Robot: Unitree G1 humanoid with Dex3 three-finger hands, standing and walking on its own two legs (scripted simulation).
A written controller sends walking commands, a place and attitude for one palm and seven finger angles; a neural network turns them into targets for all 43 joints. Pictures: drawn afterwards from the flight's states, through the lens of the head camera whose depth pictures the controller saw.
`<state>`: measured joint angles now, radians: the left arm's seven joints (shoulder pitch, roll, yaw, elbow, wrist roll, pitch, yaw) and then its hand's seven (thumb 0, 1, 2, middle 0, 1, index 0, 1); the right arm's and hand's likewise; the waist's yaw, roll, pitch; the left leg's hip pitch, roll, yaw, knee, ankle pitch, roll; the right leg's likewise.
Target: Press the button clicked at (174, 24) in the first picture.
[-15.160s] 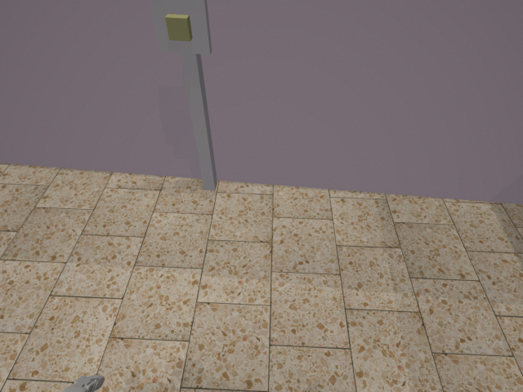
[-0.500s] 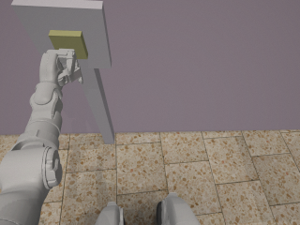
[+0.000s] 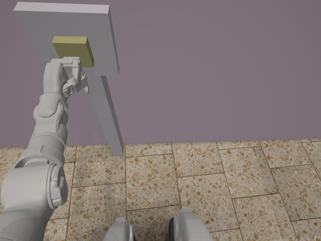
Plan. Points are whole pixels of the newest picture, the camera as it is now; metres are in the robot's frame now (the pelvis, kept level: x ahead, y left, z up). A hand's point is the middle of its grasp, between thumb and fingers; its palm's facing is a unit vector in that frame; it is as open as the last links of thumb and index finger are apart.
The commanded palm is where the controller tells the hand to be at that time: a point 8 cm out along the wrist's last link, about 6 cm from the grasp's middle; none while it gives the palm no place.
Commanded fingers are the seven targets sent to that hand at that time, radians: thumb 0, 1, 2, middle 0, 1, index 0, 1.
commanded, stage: pull the fist back off the button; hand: left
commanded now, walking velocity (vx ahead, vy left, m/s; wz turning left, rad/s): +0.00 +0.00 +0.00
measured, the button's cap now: (75, 50) +0.54 +0.17 +0.13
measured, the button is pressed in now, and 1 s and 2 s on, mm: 6 0 0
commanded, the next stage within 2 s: draw the hand back to the body in 0.68 s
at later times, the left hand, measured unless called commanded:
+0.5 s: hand (81, 102) +0.43 +0.16 +0.08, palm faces -0.02 -1.00 -0.02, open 3.1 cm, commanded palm +0.39 +0.21 +0.09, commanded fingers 0.00 0.90 0.90 -1.30 -1.50 -1.30 -1.50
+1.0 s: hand (75, 111) +0.38 +0.16 +0.11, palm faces -0.04 -1.00 -0.04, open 3.1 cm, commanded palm +0.35 +0.22 +0.12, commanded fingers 0.00 0.90 0.90 -1.30 -1.50 -1.30 -1.50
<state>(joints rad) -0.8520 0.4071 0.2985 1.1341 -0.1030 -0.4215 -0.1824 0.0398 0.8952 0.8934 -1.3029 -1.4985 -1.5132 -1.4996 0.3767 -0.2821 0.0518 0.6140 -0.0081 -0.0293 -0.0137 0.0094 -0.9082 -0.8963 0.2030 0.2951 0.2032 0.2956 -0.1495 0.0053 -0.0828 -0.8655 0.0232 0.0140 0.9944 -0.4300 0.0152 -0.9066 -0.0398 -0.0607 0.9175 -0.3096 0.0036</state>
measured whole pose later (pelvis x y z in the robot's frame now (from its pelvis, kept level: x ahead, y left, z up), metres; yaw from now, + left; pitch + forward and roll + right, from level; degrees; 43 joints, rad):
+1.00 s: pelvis +0.05 -0.01 +0.03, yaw +0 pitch +9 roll +0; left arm -0.11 0.24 0.17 0.32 -0.23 -0.26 -0.21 0.02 0.90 0.90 -1.30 -1.50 -1.30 -1.50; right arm 0.29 -0.25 0.03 0.54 0.04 -0.03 -0.03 0.01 -0.91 -0.90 0.20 0.29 0.20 0.30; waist -0.03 0.04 -0.10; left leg -0.53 0.03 0.02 0.81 -0.45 0.00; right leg -0.60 -0.03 -0.06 0.79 -0.36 0.00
